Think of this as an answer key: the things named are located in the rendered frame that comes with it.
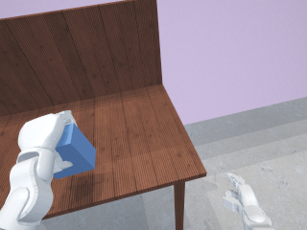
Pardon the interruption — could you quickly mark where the robot right hand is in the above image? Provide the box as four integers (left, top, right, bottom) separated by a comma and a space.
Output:
223, 172, 259, 215

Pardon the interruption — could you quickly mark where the left robot forearm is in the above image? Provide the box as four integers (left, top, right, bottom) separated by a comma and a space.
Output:
0, 148, 56, 230

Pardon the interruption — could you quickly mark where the robot left hand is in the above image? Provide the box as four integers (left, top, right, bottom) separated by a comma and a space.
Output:
17, 110, 77, 173

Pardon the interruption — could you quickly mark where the sponge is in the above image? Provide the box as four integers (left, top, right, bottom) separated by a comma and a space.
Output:
53, 123, 96, 179

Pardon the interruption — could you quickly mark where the table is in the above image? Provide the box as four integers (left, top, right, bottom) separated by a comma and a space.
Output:
0, 0, 207, 230

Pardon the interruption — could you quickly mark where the right robot forearm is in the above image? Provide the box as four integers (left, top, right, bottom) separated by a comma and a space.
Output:
242, 205, 275, 230

